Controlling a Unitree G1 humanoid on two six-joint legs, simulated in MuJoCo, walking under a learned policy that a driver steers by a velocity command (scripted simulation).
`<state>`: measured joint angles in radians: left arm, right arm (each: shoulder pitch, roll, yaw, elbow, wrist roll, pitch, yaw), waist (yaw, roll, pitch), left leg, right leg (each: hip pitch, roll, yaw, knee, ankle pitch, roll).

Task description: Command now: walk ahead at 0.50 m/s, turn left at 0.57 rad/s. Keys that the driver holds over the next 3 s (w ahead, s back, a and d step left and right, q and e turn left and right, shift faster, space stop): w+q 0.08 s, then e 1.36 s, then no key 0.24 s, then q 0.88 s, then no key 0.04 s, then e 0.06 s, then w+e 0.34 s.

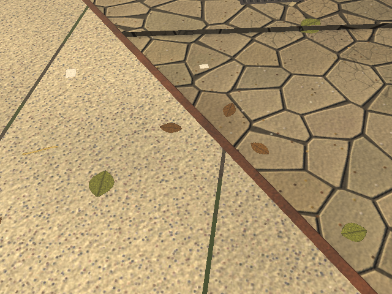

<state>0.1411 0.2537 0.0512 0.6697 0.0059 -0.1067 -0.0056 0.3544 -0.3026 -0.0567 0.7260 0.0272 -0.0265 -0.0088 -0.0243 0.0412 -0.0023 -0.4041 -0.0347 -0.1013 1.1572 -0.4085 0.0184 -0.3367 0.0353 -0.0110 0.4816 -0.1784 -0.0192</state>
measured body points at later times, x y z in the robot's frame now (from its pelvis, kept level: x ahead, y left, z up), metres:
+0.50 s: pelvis +0.18 +0.04 +0.00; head +0.22 +0.05 +0.45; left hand +0.26 +0.33 -0.13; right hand +0.37 -0.21 -0.09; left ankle +0.27 +0.16 -0.73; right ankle +0.15 -0.10 -0.66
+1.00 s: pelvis +0.21 -0.01 +0.01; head +0.23 -0.05 +0.46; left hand +0.42 +0.22 -0.07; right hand +0.26 -0.33 -0.11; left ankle +0.27 +0.15 -0.66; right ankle +0.20 -0.09 -0.73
